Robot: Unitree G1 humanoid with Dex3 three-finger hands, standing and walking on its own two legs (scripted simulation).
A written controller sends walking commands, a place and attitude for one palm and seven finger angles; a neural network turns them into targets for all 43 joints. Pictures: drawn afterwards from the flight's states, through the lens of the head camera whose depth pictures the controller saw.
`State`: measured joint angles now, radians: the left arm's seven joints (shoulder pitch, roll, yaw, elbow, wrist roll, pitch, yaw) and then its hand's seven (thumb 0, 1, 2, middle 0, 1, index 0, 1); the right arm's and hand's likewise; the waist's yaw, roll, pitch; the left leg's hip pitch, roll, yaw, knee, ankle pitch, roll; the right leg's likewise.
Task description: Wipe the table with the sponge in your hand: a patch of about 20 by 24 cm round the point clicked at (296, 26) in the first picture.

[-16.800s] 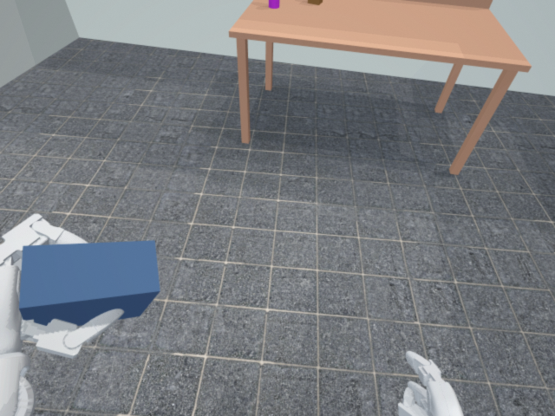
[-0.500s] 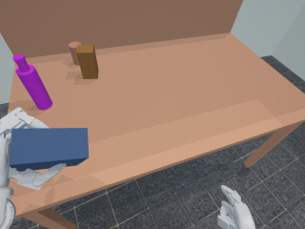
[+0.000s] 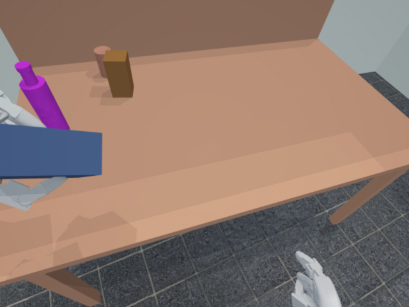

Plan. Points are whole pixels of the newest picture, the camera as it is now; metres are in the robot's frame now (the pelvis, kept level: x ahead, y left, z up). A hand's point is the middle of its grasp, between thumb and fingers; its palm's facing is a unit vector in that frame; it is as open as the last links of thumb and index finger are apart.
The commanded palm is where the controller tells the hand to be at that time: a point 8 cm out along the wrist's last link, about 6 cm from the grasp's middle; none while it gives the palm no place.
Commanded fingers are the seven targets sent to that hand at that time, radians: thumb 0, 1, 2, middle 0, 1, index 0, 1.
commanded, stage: come to a stop and stand still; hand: left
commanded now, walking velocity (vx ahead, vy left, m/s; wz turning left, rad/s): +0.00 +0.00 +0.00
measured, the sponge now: (60, 156) +0.27 +0.25 +0.18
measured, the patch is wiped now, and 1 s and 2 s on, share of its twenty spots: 0.00 0.00 0.00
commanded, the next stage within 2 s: look again from close up in 1.04 s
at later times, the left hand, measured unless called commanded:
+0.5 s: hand (29, 183) +0.23 +0.28 +0.17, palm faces +0.39 -0.84 -0.38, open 9.8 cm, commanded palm +0.17 +0.30 +0.18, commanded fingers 0.00 0.10 1.30 -1.20 -1.60 -1.20 -1.60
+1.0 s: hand (28, 218) +0.19 +0.26 +0.16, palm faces +0.35 -0.87 -0.35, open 9.8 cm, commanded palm +0.13 +0.29 +0.18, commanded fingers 0.00 0.10 1.30 -1.20 -1.60 -1.20 -1.60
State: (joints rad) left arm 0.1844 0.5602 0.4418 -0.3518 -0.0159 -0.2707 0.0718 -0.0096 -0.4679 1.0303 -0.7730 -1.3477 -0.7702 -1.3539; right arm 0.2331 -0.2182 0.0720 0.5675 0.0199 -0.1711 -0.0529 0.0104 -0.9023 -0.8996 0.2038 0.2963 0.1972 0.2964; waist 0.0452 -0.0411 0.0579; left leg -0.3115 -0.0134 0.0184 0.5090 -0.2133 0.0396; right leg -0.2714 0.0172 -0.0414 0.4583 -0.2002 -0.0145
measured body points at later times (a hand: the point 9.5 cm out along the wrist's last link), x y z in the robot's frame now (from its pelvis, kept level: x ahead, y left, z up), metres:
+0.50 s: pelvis +0.01 +0.02 +0.00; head +0.05 +0.06 +0.44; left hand +0.20 +0.32 +0.19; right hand +0.20 -0.20 -0.07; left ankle +0.03 +0.09 -0.74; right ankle +0.02 -0.11 -0.74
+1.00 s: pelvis -0.03 +0.01 +0.00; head -0.01 +0.03 +0.45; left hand +0.16 +0.30 +0.18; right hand +0.15 -0.22 -0.06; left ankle +0.03 +0.09 -0.74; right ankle +0.02 -0.11 -0.74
